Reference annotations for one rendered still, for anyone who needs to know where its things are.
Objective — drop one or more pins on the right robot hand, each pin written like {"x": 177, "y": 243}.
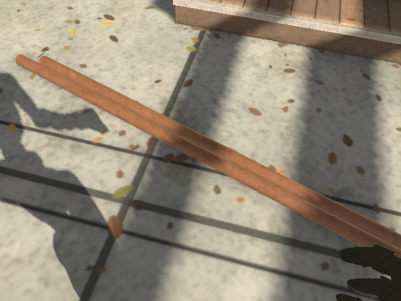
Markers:
{"x": 380, "y": 259}

